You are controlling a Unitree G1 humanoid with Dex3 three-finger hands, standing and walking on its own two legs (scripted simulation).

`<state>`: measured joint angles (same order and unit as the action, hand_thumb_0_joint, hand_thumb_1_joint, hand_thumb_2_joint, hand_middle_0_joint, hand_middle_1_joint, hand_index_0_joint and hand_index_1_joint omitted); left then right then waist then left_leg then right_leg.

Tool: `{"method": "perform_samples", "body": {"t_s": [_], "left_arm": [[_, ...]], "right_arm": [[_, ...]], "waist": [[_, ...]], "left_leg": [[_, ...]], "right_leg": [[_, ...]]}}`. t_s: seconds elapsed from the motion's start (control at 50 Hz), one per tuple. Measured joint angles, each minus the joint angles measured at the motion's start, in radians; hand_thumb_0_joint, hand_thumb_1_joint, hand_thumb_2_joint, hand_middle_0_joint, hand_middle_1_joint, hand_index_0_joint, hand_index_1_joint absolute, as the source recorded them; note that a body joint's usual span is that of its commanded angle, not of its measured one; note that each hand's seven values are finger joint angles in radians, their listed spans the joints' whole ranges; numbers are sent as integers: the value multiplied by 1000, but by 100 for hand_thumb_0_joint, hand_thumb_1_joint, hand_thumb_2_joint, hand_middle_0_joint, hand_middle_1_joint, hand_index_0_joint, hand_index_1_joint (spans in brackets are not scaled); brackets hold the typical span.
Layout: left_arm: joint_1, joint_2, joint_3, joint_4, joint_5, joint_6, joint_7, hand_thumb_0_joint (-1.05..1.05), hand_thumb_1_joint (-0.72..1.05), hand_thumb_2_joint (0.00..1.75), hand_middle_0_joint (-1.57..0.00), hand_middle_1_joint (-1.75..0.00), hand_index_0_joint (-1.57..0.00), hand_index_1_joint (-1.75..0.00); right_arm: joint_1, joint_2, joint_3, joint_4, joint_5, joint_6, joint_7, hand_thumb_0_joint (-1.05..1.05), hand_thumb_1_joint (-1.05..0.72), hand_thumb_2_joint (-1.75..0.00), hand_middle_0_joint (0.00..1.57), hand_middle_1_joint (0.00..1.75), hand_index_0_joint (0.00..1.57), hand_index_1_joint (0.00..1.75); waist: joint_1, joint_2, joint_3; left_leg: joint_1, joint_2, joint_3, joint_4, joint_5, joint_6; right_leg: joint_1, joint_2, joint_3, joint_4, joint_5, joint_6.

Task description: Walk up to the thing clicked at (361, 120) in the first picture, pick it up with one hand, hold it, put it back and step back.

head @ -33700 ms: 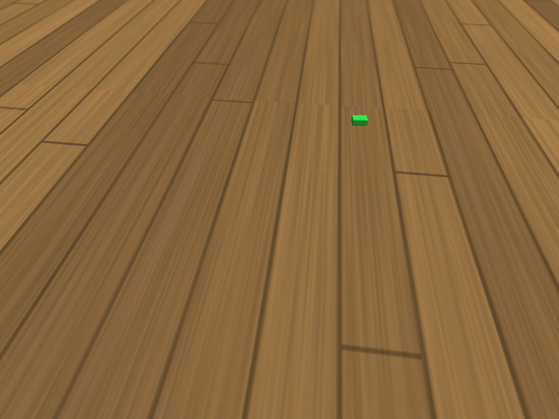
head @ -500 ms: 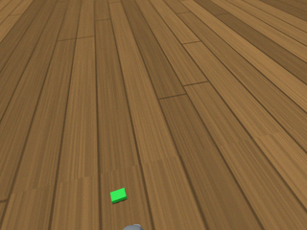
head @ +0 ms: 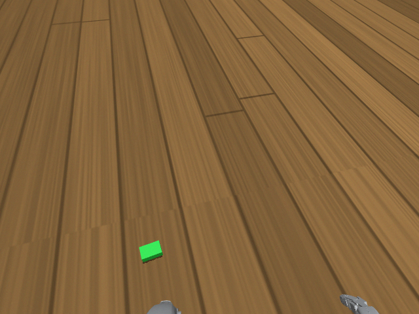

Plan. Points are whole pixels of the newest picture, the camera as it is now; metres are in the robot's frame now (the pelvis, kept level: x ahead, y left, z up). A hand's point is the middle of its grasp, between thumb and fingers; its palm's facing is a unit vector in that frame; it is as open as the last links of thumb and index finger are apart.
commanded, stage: walk up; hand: left
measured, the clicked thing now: (151, 251) +0.50 +0.26 -0.72
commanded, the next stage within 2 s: stand in 0.70 s
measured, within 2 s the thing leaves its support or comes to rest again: neither
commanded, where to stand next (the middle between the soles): +0.13 +0.03 m, yaw -1 degrees
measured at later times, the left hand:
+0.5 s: hand out of the picture +0.09 +0.24 -0.12, palm faces -0.03 -0.93 -0.37, open 7.4 cm
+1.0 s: hand out of the picture +0.11 +0.25 -0.12, palm faces -0.02 -0.94 -0.33, open 7.4 cm
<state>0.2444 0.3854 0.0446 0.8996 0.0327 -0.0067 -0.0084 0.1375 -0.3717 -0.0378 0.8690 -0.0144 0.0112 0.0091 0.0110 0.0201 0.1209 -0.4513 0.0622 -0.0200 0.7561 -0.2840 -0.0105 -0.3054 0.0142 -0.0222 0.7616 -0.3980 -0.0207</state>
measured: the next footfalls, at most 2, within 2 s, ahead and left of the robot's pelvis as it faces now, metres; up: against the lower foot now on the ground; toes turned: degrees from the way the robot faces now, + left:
none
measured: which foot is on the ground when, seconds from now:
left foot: down 0.00-1.00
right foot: down 0.00-1.00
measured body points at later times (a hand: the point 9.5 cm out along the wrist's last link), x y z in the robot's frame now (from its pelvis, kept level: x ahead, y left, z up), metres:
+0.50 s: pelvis +0.01 -0.01 +0.02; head +0.00 -0.03 +0.47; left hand +0.10 +0.29 -0.09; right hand +0.06 -0.32 -0.11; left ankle +0.04 +0.12 -0.71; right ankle +0.02 -0.13 -0.71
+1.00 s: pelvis +0.02 -0.01 +0.04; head +0.03 +0.00 +0.49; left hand +0.11 +0.30 -0.09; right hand +0.11 -0.31 -0.09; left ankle +0.04 +0.12 -0.71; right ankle +0.02 -0.13 -0.71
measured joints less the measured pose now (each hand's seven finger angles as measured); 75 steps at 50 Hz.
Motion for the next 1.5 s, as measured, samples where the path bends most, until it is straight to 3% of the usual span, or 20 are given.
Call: {"method": "perform_samples", "body": {"t_s": [0.04, 0.08, 0.14, 0.2, 0.26, 0.28, 0.32, 0.34, 0.4, 0.58, 0.86, 1.5], "left_arm": [[3, 0, 0, -3, 8, 7, -6, 0, 90, 89, -20, -30, -20, -30], [-2, -8, -3, 2, 8, 7, -2, 0, 90, 89, -20, -30, -20, -30], [-5, -12, -11, 12, 3, 4, -3, 1, 90, 89, -20, -30, -20, -30], [-33, -4, -16, 22, -14, 8, 0, 1, 90, 89, -20, -30, -20, -30], [-53, 0, -19, 33, -21, 2, 3, 1, 90, 89, -20, -30, -20, -30], [-57, 3, -18, 38, -24, -3, 2, 1, 90, 89, -20, -30, -20, -30], [-66, 2, -16, 50, -23, -18, 3, 1, 90, 89, -20, -30, -20, -30], [-68, 0, -17, 56, -21, -25, 3, 1, 91, 89, -20, -30, -20, -30], [-70, -3, -28, 77, -19, -29, -2, 1, 90, 89, -20, -30, -20, -30], [-112, -33, -41, 143, -25, -23, -8, 1, 90, 89, -20, -30, -20, -30], [-172, -30, -45, 225, -36, -18, -4, 1, 90, 89, -20, -30, -20, -30], [-142, -34, -50, 251, -28, -16, 1, 1, 91, 89, -20, -30, -20, -30]], "right_arm": [[6, -6, -6, 26, 6, 7, -12, 1, -90, -90, 21, 30, 21, 30], [17, -22, -12, 44, 14, 2, -18, 1, -90, -90, 21, 30, 21, 30], [43, -37, -12, 67, 17, -23, -17, 1, -90, -90, 21, 30, 21, 30], [66, -22, -6, 88, -4, -44, -13, 1, -90, -90, 20, 30, 20, 30], [84, -11, 7, 100, -9, -48, -2, 1, -90, -90, 21, 30, 21, 30], [87, -7, 12, 104, -9, -46, 0, 1, -90, -90, 21, 30, 21, 30], [83, -4, 19, 115, -2, -37, 3, 1, -90, -90, 21, 30, 21, 30], [79, -3, 22, 122, 2, -30, 4, 1, -90, -90, 21, 30, 21, 30], [68, 3, 24, 142, 6, -19, 7, 1, -90, -90, 21, 30, 21, 30], [48, 6, 35, 203, 4, -25, 18, 1, -90, -90, 21, 30, 21, 30], [-39, 19, 41, 256, 3, -32, 5, 1, -90, -90, 21, 30, 21, 30], [-51, 24, 38, 296, 4, -21, 7, 1, -90, -90, 21, 30, 21, 30]], "waist": [[13, -19, -9], [18, -21, -10], [8, -21, -23], [0, -53, -16], [-9, -43, -18], [-10, -41, -21], [-13, -24, -20], [-16, -14, -22], [-21, -12, -39], [-17, 9, -74], [-10, -18, -67], [-9, -13, -71]], "left_leg": [[-12, -43, -19, 76, -122, 17], [-5, -72, -22, 136, -160, 30], [93, -70, 20, -11, -80, 34], [135, -91, 33, -85, -21, 21], [141, -70, 20, -93, -19, 20], [143, -63, 17, -96, -17, 14], [146, -41, 5, -90, -20, -2], [147, -33, -3, -89, -19, -7], [166, -45, -9, -118, -19, 6], [235, -48, -15, -253, 54, -11], [303, -50, -5, -383, 110, -7], [319, -58, 0, -439, 127, 1]], "right_leg": [[-8, -14, 15, 7, -4, -2], [-5, -22, 22, -5, 2, 0], [-7, -26, 24, -15, 7, 10], [-19, -42, 45, 22, -32, 7], [-19, -21, 44, 25, -118, -7], [-5, -21, 39, -18, -85, -12], [28, -11, 19, -106, 89, -1], [36, -3, 10, -120, 103, 3], [47, -9, 10, -129, 87, 4], [115, -13, 6, -254, 137, 11], [183, -17, 15, -390, 200, 23], [199, -26, 19, -446, 218, 31]]}}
